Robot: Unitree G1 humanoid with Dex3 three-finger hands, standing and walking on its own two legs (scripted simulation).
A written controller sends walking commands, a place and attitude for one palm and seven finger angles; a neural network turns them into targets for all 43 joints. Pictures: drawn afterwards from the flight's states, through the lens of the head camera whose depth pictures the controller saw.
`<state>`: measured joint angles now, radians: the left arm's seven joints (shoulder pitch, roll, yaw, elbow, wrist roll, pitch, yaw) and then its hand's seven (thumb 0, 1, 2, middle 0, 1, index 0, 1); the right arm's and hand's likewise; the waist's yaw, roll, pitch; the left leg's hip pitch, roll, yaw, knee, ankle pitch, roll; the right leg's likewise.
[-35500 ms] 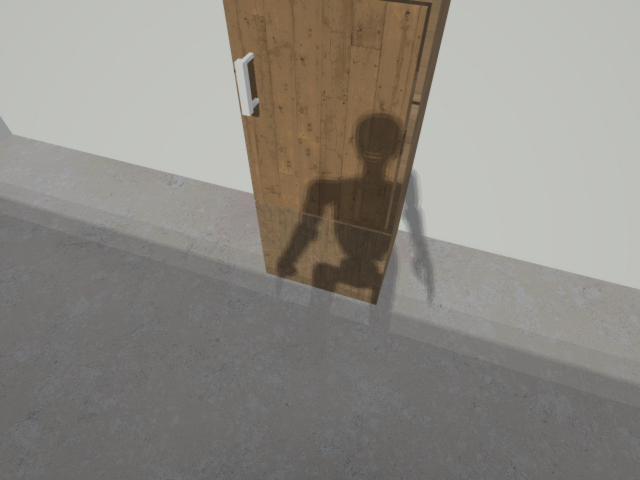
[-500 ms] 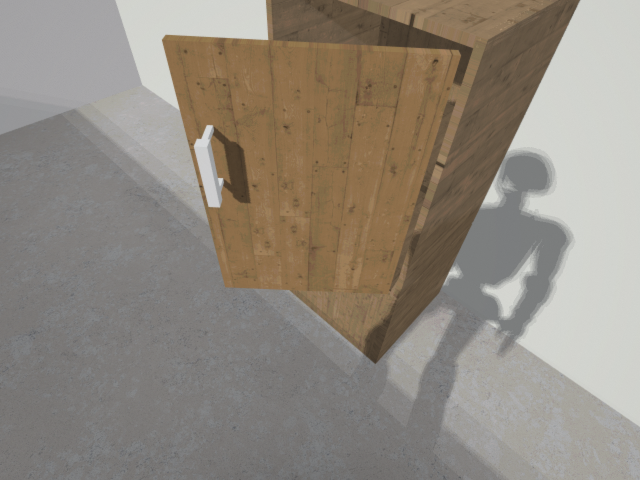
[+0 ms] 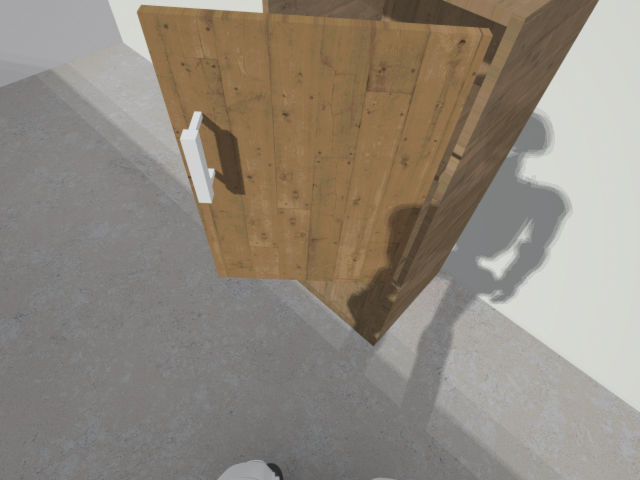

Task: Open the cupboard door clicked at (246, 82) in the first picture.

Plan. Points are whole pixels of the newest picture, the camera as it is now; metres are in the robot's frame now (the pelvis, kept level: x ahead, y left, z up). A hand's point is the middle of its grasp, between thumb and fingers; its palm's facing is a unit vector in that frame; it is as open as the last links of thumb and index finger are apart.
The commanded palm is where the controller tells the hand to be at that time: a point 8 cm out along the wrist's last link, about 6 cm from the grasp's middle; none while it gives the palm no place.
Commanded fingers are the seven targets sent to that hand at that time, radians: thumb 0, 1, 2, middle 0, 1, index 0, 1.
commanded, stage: come to a stop and stand still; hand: left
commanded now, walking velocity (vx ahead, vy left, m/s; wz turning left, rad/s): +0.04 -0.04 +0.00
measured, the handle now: (201, 159) +0.52 +0.22 +0.06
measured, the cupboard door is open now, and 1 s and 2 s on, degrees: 42 42 42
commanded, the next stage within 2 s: look again from close up in 0.66 s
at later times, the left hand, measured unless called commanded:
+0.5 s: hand out of the picture -0.05 +0.15 -0.18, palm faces +0.10 -0.99 -0.13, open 7.4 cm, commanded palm none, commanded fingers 0.00 0.90 0.90 -0.20 -0.30 -0.20 -0.30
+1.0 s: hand out of the picture -0.02 +0.18 -0.17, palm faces +0.02 -0.97 -0.22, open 7.3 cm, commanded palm none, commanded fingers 0.00 0.90 0.90 -0.20 -0.30 -0.20 -0.30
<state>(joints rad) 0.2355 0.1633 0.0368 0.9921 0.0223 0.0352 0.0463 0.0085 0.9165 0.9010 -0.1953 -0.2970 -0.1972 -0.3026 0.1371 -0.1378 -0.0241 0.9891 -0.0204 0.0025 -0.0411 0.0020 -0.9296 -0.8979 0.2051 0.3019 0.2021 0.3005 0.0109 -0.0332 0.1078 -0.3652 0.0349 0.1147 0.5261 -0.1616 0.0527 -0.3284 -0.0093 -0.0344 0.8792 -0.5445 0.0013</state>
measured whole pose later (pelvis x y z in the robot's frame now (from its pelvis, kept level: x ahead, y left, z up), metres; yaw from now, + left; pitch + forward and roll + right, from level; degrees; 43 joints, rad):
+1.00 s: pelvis -0.02 +0.00 +0.00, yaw +2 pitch +0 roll +0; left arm 0.29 0.15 -0.01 1.09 0.02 -0.02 0.04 0.01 0.92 0.90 -0.20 -0.30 -0.20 -0.30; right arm 0.30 -0.17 0.01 1.06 -0.02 -0.01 -0.02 0.01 -0.93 -0.90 0.20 0.30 0.20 0.30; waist -0.01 0.03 0.04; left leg -0.26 0.00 0.08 0.55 -0.29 0.04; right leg -0.20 -0.05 -0.06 0.53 -0.33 0.02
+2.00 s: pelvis -0.06 -0.06 -0.07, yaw +4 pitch +11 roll -2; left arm 0.24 0.30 0.25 0.13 -0.33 -0.47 -0.43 0.01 0.33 0.66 -0.23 -0.66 -0.23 -0.67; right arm 0.18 -0.23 0.02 0.63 0.04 -0.25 -0.09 0.01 -0.91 -0.90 0.21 0.30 0.20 0.30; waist 0.02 0.03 -0.09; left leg -0.82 0.07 -0.05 1.09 -0.45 -0.03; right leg -0.72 0.00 -0.16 1.06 -0.53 -0.07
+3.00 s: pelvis -0.04 -0.01 -0.02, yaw +3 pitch +5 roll -2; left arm -0.10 0.44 0.43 0.39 -0.33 -0.13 -0.48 -0.01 -0.49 0.30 -0.29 -1.20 -0.30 -1.20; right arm 0.28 -0.27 0.07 0.61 0.06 -0.21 -0.11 0.01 -0.90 -0.90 0.21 0.30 0.21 0.30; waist 0.01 0.03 -0.04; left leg -0.49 0.03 0.03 0.74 -0.33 0.02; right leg -0.40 -0.02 -0.10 0.69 -0.37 0.00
